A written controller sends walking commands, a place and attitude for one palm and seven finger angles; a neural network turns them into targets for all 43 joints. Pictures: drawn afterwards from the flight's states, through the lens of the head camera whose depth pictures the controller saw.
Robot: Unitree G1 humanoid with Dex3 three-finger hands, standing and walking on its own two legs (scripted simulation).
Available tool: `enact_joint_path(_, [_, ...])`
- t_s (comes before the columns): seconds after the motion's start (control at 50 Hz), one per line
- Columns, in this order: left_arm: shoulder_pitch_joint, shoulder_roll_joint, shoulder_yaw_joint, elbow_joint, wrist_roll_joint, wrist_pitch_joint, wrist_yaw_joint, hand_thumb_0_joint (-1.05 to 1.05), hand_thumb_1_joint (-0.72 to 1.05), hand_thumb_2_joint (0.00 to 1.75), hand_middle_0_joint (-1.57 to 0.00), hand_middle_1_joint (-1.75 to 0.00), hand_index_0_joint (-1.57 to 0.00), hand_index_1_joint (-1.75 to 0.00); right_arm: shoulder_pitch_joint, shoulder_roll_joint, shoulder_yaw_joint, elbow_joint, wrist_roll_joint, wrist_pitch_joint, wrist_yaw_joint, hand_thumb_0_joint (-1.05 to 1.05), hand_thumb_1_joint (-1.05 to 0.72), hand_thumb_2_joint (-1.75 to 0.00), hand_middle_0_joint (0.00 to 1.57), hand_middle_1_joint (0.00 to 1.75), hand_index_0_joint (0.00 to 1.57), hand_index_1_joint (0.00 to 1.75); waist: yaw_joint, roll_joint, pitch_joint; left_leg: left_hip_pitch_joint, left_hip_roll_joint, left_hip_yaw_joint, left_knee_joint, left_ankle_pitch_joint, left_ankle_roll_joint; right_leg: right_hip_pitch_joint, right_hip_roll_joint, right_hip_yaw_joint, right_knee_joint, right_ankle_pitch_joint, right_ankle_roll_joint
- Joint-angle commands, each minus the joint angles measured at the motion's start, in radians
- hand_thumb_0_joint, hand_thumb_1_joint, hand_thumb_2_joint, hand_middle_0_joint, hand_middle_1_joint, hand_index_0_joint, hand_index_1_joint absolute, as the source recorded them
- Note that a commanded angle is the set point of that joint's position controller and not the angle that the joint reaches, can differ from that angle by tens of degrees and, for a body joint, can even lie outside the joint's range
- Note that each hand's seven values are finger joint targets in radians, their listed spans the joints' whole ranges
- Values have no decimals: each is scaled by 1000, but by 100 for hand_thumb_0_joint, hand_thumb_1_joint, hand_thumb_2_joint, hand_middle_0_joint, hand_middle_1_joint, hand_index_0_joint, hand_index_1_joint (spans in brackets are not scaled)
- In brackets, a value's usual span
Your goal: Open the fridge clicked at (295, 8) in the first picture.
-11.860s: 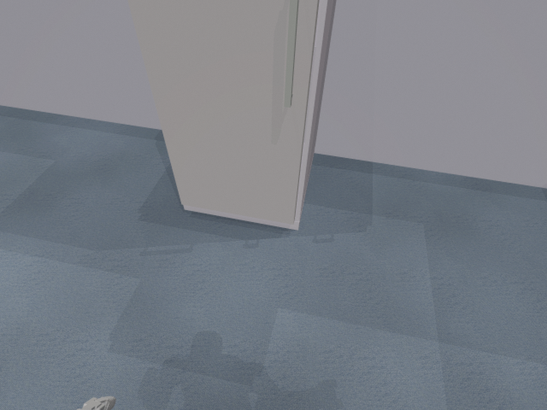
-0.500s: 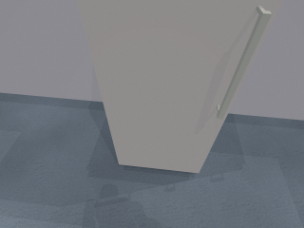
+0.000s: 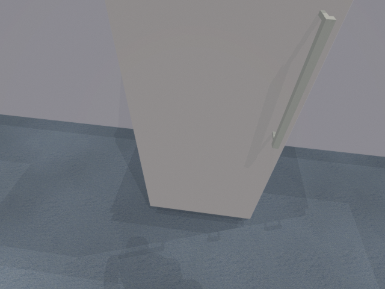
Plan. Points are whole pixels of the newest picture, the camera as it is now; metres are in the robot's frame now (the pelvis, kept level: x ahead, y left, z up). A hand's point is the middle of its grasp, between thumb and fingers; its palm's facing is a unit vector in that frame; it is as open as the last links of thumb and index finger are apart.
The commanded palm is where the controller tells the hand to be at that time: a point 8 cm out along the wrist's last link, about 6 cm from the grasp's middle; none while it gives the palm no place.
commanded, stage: come to a stop and stand still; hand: right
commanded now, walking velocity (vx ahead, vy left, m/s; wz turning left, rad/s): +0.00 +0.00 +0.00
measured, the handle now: (294, 92) +0.57 -0.23 +0.13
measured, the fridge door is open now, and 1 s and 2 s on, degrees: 0 0 0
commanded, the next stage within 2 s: look again from close up in 0.08 s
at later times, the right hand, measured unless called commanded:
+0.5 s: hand out of the picture +0.10 -0.26 -0.16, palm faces +0.02 +0.96 -0.29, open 7.4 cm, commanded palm none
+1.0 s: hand out of the picture +0.09 -0.27 -0.15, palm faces -0.03 +0.94 -0.33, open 7.4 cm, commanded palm none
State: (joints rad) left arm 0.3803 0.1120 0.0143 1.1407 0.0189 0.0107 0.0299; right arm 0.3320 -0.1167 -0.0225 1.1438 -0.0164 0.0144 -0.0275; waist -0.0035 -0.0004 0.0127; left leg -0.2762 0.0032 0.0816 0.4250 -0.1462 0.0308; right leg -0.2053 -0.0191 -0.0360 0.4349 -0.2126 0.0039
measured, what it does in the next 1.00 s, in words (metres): stands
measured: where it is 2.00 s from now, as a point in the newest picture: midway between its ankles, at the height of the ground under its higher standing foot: outside the picture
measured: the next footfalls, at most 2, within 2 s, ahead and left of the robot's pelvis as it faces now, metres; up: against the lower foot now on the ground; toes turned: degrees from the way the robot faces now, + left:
none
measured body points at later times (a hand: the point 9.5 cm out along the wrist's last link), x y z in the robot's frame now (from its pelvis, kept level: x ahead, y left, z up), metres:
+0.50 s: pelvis +0.02 -0.04 +0.00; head +0.01 -0.04 +0.45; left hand +0.07 +0.21 -0.15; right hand +0.10 -0.31 -0.14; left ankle +0.06 +0.09 -0.74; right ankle +0.02 -0.13 -0.74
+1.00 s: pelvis +0.03 -0.03 +0.00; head +0.02 -0.03 +0.45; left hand +0.11 +0.26 -0.13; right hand +0.09 -0.32 -0.13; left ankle +0.06 +0.09 -0.74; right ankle +0.02 -0.13 -0.74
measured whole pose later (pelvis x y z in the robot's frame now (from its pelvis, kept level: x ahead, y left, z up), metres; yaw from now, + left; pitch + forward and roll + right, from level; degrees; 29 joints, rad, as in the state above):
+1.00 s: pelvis +0.03 -0.03 +0.00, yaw +0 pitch -3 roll +0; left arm 0.15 0.34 0.00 1.04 0.01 -0.01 0.00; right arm 0.19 -0.31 0.01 1.04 -0.02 0.00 -0.01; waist 0.00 -0.01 0.04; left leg -0.19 0.04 0.06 0.40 -0.16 -0.01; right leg -0.11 0.03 -0.05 0.40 -0.24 -0.04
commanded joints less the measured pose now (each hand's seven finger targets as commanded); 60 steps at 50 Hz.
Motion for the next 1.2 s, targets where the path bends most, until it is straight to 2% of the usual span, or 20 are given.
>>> enact_joint_path(0.0, [64,75,14,-27,-2,-20,5,0,90,90,-20,-30,-20,-30,49,-91,-16,-35,1,-26,-6,0,-90,-90,20,30,20,30,-3,7,92,-17,100,-151,-138,-275,-15,-100,-66,93,-130,-195,-35])
enact_joint_path(0.02, [-41,205,20,-151,12,-11,-15,0,90,90,-20,-30,-20,-30,13,-260,6,-124,-20,-47,-5,0,-90,-90,20,30,20,30,39,49,212,-56,67,-132,-78,-211,6,-122,-10,70,-38,-86,-12])
enact_joint_path(0.04, [-21,173,30,-175,17,-31,-6,0,90,90,-20,-30,-20,-30,35,-192,-19,-122,-10,-45,-10,0,-90,-90,20,30,20,30,6,25,-12,-7,140,-170,-76,-379,17,-124,-33,66,47,-208,-23])
enact_joint_path(0.06, [6,147,36,-153,17,-30,0,0,90,90,-20,-30,-20,-30,25,-191,-25,-122,-17,-46,-16,0,-90,-90,20,30,20,30,30,31,-83,-7,171,-226,-103,-390,37,-90,-3,44,105,-172,-26])
enact_joint_path(0.1, [81,118,36,-145,10,-16,1,0,90,90,-20,-30,-20,-30,-3,-201,-27,-165,-12,-36,-17,0,-90,-90,20,30,20,30,56,102,-112,-63,213,-262,-177,-447,48,-38,22,3,199,-157,-23])
enact_joint_path(0.12, [100,101,30,-151,12,-9,-3,0,90,90,-20,-30,-20,-30,-25,-192,-25,-180,-11,-29,-21,0,-90,-90,20,30,20,30,65,158,-70,-98,216,-249,-192,-481,49,-47,18,-11,210,-172,-28])
enact_joint_path(0.14, [101,109,34,-150,10,-11,-3,0,90,90,-20,-30,-20,-30,-44,-200,-33,-186,-11,-29,-22,0,-90,-90,20,30,20,30,65,157,-21,-153,213,-232,-185,-472,51,-41,5,-2,197,-148,-34])
enact_joint_path(0.18, [93,131,34,-160,6,-22,-1,0,90,90,-20,-30,-20,-30,-58,-199,-36,-196,-9,-27,-18,0,-90,-90,20,30,20,30,60,53,73,-191,157,-178,-106,-408,44,-82,-28,62,81,-137,-46])
enact_joint_path(0.22, [36,170,34,-185,10,-34,-1,0,90,90,-20,-30,-20,-30,-16,-171,-25,-203,-9,-21,-12,0,-90,-90,20,30,20,30,15,-130,133,-104,72,-95,8,-306,15,-226,-106,180,-101,-272,-65])
enact_joint_path(0.24, [-5,195,37,-196,9,-39,0,0,90,90,-20,-30,-20,-30,-5,-173,-23,-198,-10,-23,-10,0,-90,-90,20,30,20,30,-1,-185,148,-26,53,-55,55,-193,3,-293,-129,217,-171,-325,-71])
enact_joint_path(0.26, [-37,219,39,-211,6,-45,2,0,90,90,-20,-30,-20,-30,0,-182,-23,-193,-11,-27,-7,0,-90,-90,20,30,20,30,-18,-189,146,34,51,-50,71,-113,0,-320,-132,225,-193,-312,-72])
enact_joint_path(0.28, [-56,231,39,-217,3,-50,3,0,90,90,-20,-30,-20,-30,5,-195,-24,-191,-11,-32,-5,0,-90,-90,20,30,20,30,-27,-150,139,64,58,-61,60,-68,1,-309,-124,211,-178,-259,-70])
enact_joint_path(0.34, [-54,254,37,-217,0,-62,2,0,90,90,-20,-30,-20,-30,-25,-222,-25,-200,-6,-40,-3,0,-90,-90,20,30,20,30,-17,-46,90,86,77,-82,34,-2,4,-206,-111,173,-132,-55,-61])
enact_joint_path(0.4, [-68,285,42,-217,0,-64,2,0,90,90,-20,-30,-20,-30,-55,-244,-27,-216,-3,-42,-3,0,-90,-90,20,30,20,30,-6,-15,38,95,85,-84,32,50,2,-116,-108,149,-103,96,-56])
enact_joint_path(0.46, [-101,312,46,-218,-1,-63,-1,0,90,90,-20,-30,-20,-30,-79,-268,-29,-230,-3,-41,-3,0,-90,-90,20,30,20,30,-2,-26,-7,107,92,-82,37,88,1,-50,-108,126,-79,214,-51])
enact_joint_path(0.66, [-214,373,44,-211,-3,-49,-15,0,90,90,-20,-30,-20,-30,-146,-342,-23,-228,-4,-39,2,0,-90,-90,20,30,20,30,5,14,-14,126,111,-107,-6,62,-4,-19,-107,120,-114,113,-45])
enact_joint_path(0.76, [-250,390,38,-193,-5,-46,-20,0,90,90,-20,-30,-20,-30,-159,-364,-17,-207,-3,-42,4,0,-90,-90,20,30,20,30,3,4,-14,129,122,-121,-41,36,-5,-4,-104,120,-134,60,-43])
enact_joint_path(0.82, [-260,393,35,-183,-6,-44,-23,0,90,90,-20,-30,-20,-30,-168,-371,-13,-196,-4,-42,5,0,-90,-90,20,30,20,30,5,-12,-9,130,124,-123,-55,31,-5,5,-103,123,-146,50,-40])
enact_joint_path(1.02, [-269,400,25,-141,-9,-44,-24,0,90,90,-20,-30,-20,-30,-183,-387,-7,-162,0,-52,7,0,-90,-90,20,30,20,30,6,9,-22,151,140,-138,-100,56,0,33,-99,112,-149,70,-34])
enact_joint_path(1.18, [-267,400,20,-114,-9,-43,-24,0,90,90,-20,-30,-20,-30,-195,-389,-6,-145,2,-51,8,0,-90,-90,20,30,20,30,4,6,-5,156,142,-146,-127,19,-2,23,-97,110,-164,40,-28])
